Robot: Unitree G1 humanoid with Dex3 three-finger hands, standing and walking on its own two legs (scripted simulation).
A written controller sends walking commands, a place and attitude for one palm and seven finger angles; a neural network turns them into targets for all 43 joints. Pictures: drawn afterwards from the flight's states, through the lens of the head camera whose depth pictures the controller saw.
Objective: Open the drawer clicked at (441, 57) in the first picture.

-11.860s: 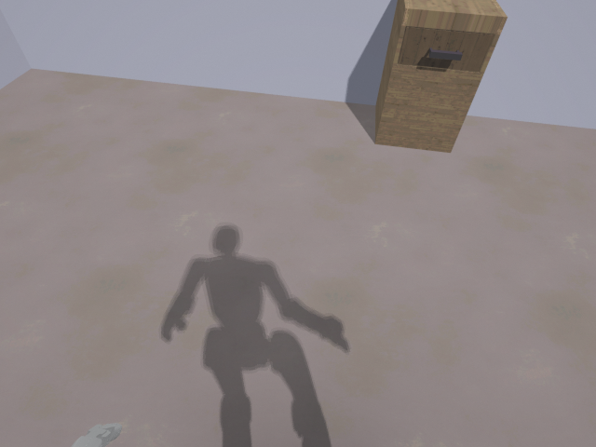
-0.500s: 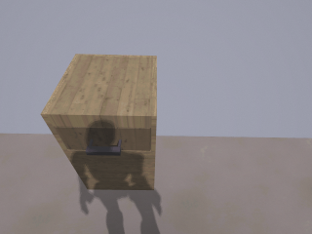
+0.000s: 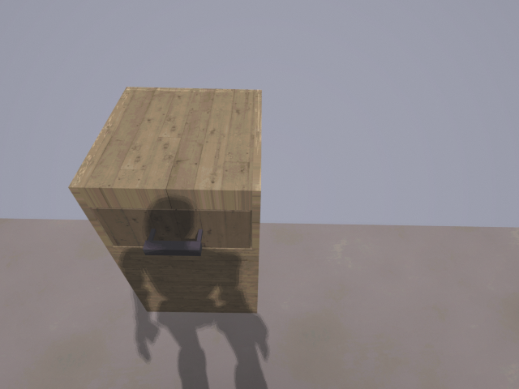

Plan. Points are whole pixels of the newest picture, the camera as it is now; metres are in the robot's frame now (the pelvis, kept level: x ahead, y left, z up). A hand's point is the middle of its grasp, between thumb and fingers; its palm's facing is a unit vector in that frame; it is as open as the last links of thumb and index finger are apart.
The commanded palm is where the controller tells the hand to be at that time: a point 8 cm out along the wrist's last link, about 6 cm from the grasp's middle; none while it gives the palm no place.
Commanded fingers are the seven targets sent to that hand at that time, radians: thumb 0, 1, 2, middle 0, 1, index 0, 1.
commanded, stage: look again from close up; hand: left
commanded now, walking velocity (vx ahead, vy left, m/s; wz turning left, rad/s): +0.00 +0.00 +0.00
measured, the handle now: (174, 240) +0.49 +0.25 -0.21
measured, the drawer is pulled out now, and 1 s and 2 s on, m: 0.00 0.00 0.00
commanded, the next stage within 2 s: raise the hand with hooked fingers in 0.28 s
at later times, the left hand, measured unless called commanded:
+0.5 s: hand out of the picture +0.06 +0.20 -0.12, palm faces -0.04 -0.89 -0.45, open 7.3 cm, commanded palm +0.10 +0.21 -0.06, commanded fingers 0.00 0.74 0.83 -0.21 -0.41 -0.21 -0.41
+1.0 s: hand (117, 363) +0.16 +0.23 -0.04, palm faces +0.09 -0.05 -0.99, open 9.7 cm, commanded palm +0.15 +0.21 +0.01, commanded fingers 0.00 0.15 0.58 -0.25 -0.78 -0.25 -0.78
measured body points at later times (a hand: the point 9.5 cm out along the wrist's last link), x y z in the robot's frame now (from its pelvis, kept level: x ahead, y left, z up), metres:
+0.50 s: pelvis +0.00 -0.01 -0.01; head +0.01 -0.03 +0.44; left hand +0.06 +0.24 -0.09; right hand +0.04 -0.25 -0.15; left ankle +0.00 +0.12 -0.74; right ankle -0.06 -0.08 -0.74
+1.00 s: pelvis -0.05 -0.02 -0.05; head -0.03 -0.05 +0.40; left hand +0.15 +0.22 +0.02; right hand +0.21 -0.22 -0.12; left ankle +0.00 +0.12 -0.74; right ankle -0.06 -0.08 -0.74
